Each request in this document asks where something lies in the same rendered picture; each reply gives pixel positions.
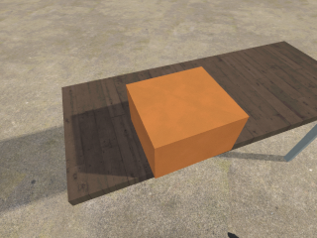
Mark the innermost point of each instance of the table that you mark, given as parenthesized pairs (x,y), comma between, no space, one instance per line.
(275,84)

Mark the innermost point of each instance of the carton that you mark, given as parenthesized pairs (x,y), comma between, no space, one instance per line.
(183,118)

